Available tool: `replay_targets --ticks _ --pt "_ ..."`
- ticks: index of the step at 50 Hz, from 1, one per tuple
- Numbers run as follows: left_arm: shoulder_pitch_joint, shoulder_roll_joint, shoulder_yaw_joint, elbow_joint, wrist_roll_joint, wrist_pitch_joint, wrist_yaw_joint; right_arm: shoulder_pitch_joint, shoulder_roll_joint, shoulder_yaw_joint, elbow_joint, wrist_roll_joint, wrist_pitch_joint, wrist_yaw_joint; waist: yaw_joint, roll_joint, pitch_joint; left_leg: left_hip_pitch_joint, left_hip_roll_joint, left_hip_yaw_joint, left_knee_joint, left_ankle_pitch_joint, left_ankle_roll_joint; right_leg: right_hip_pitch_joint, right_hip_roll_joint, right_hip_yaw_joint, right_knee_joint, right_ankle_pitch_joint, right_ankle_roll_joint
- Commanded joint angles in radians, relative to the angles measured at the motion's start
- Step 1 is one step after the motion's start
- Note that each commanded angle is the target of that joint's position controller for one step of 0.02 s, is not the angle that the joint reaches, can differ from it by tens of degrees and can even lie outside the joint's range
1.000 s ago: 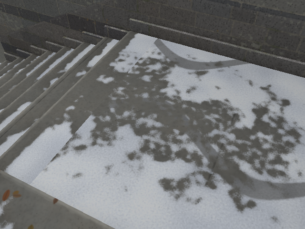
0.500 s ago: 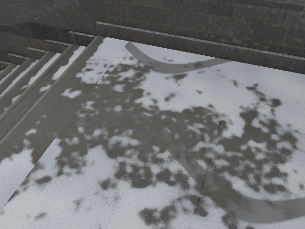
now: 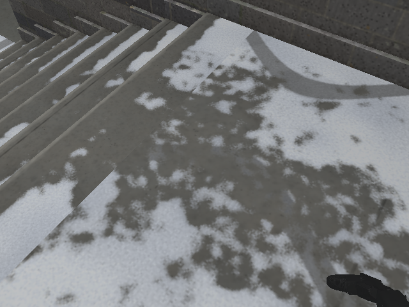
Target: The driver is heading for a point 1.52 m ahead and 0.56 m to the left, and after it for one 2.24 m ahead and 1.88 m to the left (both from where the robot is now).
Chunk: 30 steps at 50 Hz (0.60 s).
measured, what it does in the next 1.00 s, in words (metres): walks ahead, turning left: right foot, then left foot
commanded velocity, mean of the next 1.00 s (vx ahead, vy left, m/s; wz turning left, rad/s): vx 0.05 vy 0.00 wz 0.53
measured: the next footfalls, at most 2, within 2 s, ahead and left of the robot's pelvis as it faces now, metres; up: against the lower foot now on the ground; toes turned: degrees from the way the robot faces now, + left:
right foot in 0.38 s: +0.26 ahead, -0.14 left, +0.00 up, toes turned +21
left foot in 0.80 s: +0.11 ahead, +0.05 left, +0.00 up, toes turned +31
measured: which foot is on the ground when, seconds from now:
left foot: down 0.00-0.40, up 0.42-0.78, down 0.80-1.00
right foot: up 0.00-0.36, down 0.38-0.80, up 0.82-1.00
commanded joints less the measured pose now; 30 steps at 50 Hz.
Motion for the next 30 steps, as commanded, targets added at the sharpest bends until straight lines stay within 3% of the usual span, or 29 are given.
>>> replay_targets --ticks 1,2,3,4,5,6,8,10,12,14,15,16,18,19,20,21,22,23,25,28,30 --pt "-0.126 0.161 0.019 -0.248 -0.024 -0.047 -0.004 0.398 -0.199 -0.056 0.052 -0.033 0.053 -0.057 -0.221 0.047 -0.573 1.135 0.428 -0.451 0.207 0.97 0.333 -0.788 -0.089 0.179 0.287 -0.016 0.052" --pt "-0.149 0.142 0.019 -0.269 -0.014 -0.033 0.012 0.285 -0.197 -0.057 -0.001 -0.025 0.06 -0.077 -0.16 -0.099 -0.5 0.888 0.414 -0.461 0.12 0.587 0.313 -0.754 -0.121 0.18 0.162 0.177 0.028" --pt "-0.163 0.119 0.03 -0.264 -0.01 -0.006 0.041 0.23 -0.208 -0.061 -0.02 -0.029 0.062 -0.091 -0.12 -0.132 -0.417 0.631 0.441 -0.554 0.022 0.398 0.323 -0.71 -0.107 0.171 0.165 0.307 0.036" --pt "-0.167 0.121 0.046 -0.274 0.0 0.032 0.062 0.179 -0.225 -0.066 -0.028 -0.028 0.06 -0.091 -0.062 -0.188 -0.277 0.339 0.429 -0.546 -0.055 0.363 0.311 -0.605 -0.108 0.167 0.046 0.384 0.043" --pt "-0.165 0.102 0.053 -0.281 0.009 0.053 0.074 0.147 -0.202 -0.061 -0.039 -0.019 0.062 -0.09 -0.022 -0.132 -0.184 0.155 0.355 -0.469 -0.063 0.325 0.278 -0.517 -0.114 0.171 -0.104 0.394 0.056" --pt "-0.197 0.121 0.066 -0.298 0.014 0.05 0.081 0.156 -0.2 -0.064 -0.045 -0.016 0.06 -0.09 -0.02 -0.067 -0.125 0.048 0.27 -0.386 -0.066 0.345 0.254 -0.453 -0.104 0.157 -0.243 0.408 0.067" --pt "-0.299 0.126 0.077 -0.329 0.018 0.045 0.085 0.184 -0.203 -0.075 -0.065 -0.03 0.065 -0.116 -0.03 0.007 -0.158 0.016 0.181 -0.318 -0.03 0.364 0.216 -0.377 -0.068 0.141 -0.464 0.5 0.085" --pt "-0.374 0.085 0.069 -0.347 0.018 0.051 0.077 0.222 -0.196 -0.08 -0.079 -0.013 0.087 -0.146 -0.047 0.058 -0.202 0.038 0.148 -0.314 0.003 0.288 0.187 -0.328 -0.029 0.14 -0.598 0.616 0.093" --pt "-0.463 0.08 0.069 -0.368 0.01 0.062 0.068 0.229 -0.167 -0.083 -0.097 0.014 0.107 -0.155 -0.081 0.079 -0.185 0.049 0.131 -0.366 0.009 0.036 0.147 -0.322 -0.008 0.153 -0.7 0.682 0.088" --pt "-0.533 0.094 0.074 -0.393 0.009 0.07 0.061 0.245 -0.165 -0.091 -0.113 0.014 0.119 -0.16 -0.099 0.117 -0.148 0.026 0.114 -0.42 0.005 -0.165 0.13 -0.29 0.007 0.163 -0.781 0.663 0.08" --pt "-0.535 0.112 0.083 -0.401 0.003 0.074 0.057 0.246 -0.174 -0.096 -0.119 0.013 0.123 -0.158 -0.084 0.146 -0.136 0.007 0.109 -0.437 0.014 -0.194 0.128 -0.25 0.016 0.158 -0.817 0.622 0.072" --pt "-0.536 0.124 0.088 -0.405 0.004 0.068 0.048 0.261 -0.15 -0.093 -0.122 0.017 0.124 -0.155 -0.1 0.168 -0.134 0.035 0.097 -0.456 0.013 -0.183 0.121 -0.219 0.027 0.149 -0.857 0.588 0.071" --pt "-0.491 0.103 0.084 -0.404 0.007 0.056 0.032 0.22 -0.13 -0.087 -0.144 0.021 0.12 -0.157 -0.048 0.195 -0.143 0.054 0.092 -0.492 0.072 -0.092 0.101 -0.098 0.014 0.148 -1.01 0.626 0.027" --pt "-0.417 0.116 0.094 -0.375 0.019 0.048 0.024 0.228 -0.099 -0.081 -0.151 0.027 0.116 -0.16 -0.022 0.167 -0.146 0.002 0.053 -0.475 0.133 -0.115 0.061 0.042 -0.008 0.127 -1.122 0.718 0.005" --pt "-0.324 0.159 0.108 -0.372 0.032 0.044 0.02 0.294 -0.039 -0.068 -0.148 0.017 0.114 -0.152 -0.012 0.015 -0.196 -0.152 -0.04 -0.378 0.358 -0.365 -0.01 0.279 -0.163 0.224 -1.145 0.941 -0.066" --pt "-0.321 0.271 0.137 -0.373 0.048 0.055 0.014 0.382 -0.043 -0.067 -0.196 0.029 0.104 -0.141 -0.072 -0.383 -0.271 -0.349 -0.178 -0.281 0.544 -0.785 -0.073 0.404 -0.408 0.527 -1.165 1.152 -0.267" --pt "-0.344 0.243 0.139 -0.412 0.053 0.05 0.012 0.361 -0.171 -0.107 -0.172 0.017 0.091 -0.133 -0.054 -0.294 -0.279 -0.38 -0.112 -0.297 0.754 -0.77 -0.123 0.324 -0.476 0.647 -1.223 1.059 -0.356" --pt "-0.395 0.194 0.127 -0.433 0.052 0.049 0.016 0.312 -0.221 -0.131 -0.162 0.024 0.102 -0.134 -0.062 -0.208 -0.206 -0.365 -0.075 -0.268 0.84 -0.684 -0.144 0.228 -0.424 0.534 -1.223 0.988 -0.33" --pt "-0.501 0.132 0.107 -0.444 0.022 0.066 0.031 0.295 -0.207 -0.14 -0.145 0.013 0.142 -0.148 -0.1 -0.162 -0.101 -0.308 -0.038 -0.21 0.875 -0.551 -0.164 0.06 -0.3 0.353 -1.243 0.854 -0.242" --pt "-0.494 0.155 0.109 -0.419 0.03 0.064 0.041 0.288 -0.112 -0.115 -0.155 0.018 0.157 -0.125 -0.121 -0.171 -0.079 -0.192 -0.02 -0.094 0.81 -0.422 -0.174 -0.044 -0.221 0.19 -1.288 0.796 -0.206" --pt "-0.466 0.16 0.11 -0.404 0.011 0.061 0.048 0.239 -0.085 -0.101 -0.169 0.015 0.148 -0.111 -0.09 -0.171 -0.075 -0.154 0.007 -0.065 0.669 -0.367 -0.178 -0.043 -0.216 0.146 -1.298 0.745 -0.208"
Keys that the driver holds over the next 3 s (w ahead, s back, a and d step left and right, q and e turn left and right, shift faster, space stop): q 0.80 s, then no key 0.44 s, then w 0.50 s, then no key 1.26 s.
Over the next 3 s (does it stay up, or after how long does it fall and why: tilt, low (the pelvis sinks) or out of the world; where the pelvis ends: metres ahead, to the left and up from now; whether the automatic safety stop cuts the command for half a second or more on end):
stays up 0.52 0.07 0.00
